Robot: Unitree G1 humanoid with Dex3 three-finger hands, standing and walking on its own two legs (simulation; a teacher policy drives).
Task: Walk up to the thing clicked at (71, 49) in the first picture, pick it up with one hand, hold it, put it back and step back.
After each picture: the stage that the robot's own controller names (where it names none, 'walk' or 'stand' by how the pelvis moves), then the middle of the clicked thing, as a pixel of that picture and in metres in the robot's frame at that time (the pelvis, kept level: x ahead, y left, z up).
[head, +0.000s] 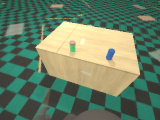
stand; (72, 46) +0.76 +0.22 -0.09
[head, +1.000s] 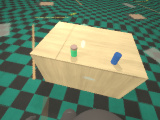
walk; (73, 51) +0.65 +0.16 -0.07
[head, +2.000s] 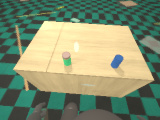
stand; (66, 59) +0.49 +0.21 -0.06
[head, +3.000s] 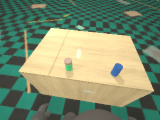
walk; (68, 64) +0.48 +0.20 -0.09
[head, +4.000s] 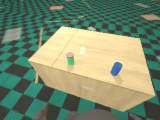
stand; (70, 58) +0.55 +0.22 -0.07
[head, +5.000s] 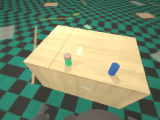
stand; (67, 59) +0.53 +0.22 -0.09
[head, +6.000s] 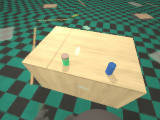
stand; (65, 59) +0.54 +0.25 -0.09
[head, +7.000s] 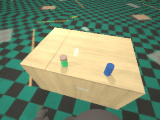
stand; (64, 61) +0.53 +0.26 -0.09
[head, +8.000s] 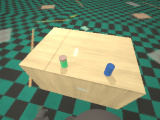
rise first; (63, 61) +0.52 +0.26 -0.09
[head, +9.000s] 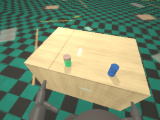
rise first; (67, 60) +0.52 +0.25 -0.09
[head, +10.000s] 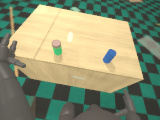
go down; (57, 47) +0.55 +0.23 -0.04
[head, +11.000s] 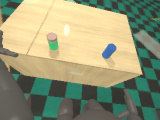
go down; (53, 42) +0.56 +0.24 -0.01
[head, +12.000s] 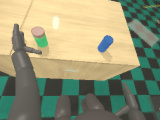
close in; (40, 37) +0.55 +0.26 +0.02
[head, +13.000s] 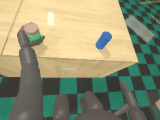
close; (34, 35) +0.55 +0.26 +0.03
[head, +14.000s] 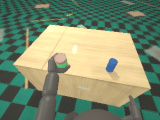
lift; (62, 63) +0.36 +0.18 +0.12
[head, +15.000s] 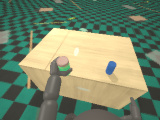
hold; (64, 66) +0.33 +0.17 +0.12
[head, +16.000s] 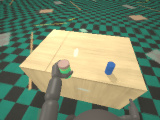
hold; (65, 69) +0.33 +0.17 +0.09
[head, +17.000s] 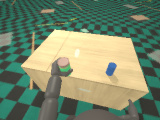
hold; (65, 67) +0.33 +0.17 +0.10
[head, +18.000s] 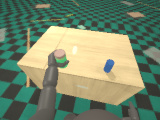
crouch; (61, 59) +0.39 +0.20 +0.11
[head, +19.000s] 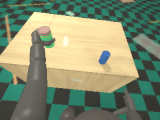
lower; (46, 37) +0.51 +0.24 +0.14
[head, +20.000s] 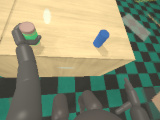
lower; (30, 34) +0.55 +0.26 +0.03
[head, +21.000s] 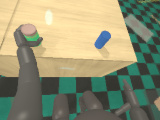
lower; (32, 36) +0.54 +0.26 +0.03
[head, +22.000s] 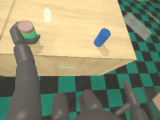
lower; (29, 33) +0.55 +0.27 +0.04
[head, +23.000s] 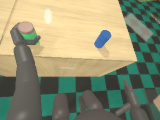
lower; (29, 34) +0.54 +0.27 +0.03
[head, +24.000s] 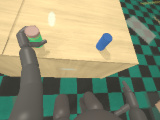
open; (35, 37) +0.53 +0.26 +0.02
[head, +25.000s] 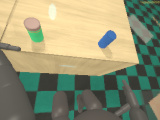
rise; (35, 31) +0.54 +0.26 +0.03
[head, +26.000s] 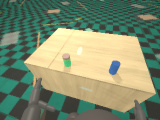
sink last; (66, 60) +0.52 +0.25 -0.04
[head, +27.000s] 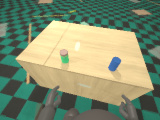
stand; (64, 56) +0.52 +0.24 -0.03
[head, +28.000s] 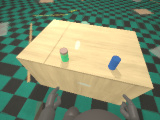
stand; (64, 55) +0.53 +0.24 -0.02
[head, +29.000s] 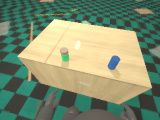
stand; (64, 54) +0.54 +0.24 -0.04
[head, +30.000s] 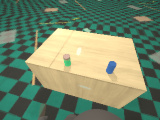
stand; (67, 60) +0.55 +0.24 -0.09
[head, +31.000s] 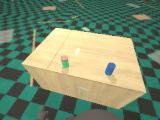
stand; (65, 61) +0.52 +0.25 -0.09
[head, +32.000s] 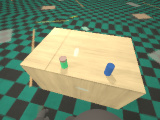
stand; (63, 62) +0.51 +0.26 -0.09
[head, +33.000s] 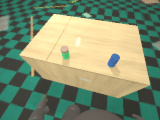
walk; (65, 53) +0.54 +0.25 -0.08
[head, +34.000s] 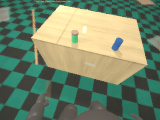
walk; (74, 36) +0.73 +0.18 -0.07
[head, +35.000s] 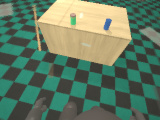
walk; (73, 19) +1.04 +0.27 -0.07
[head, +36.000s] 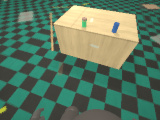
stand; (84, 22) +1.16 +0.18 -0.07
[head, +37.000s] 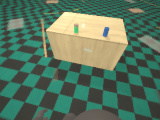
stand; (76, 28) +1.14 +0.22 -0.09
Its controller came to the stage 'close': yes
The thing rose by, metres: 0.21
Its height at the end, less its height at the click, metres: +0.00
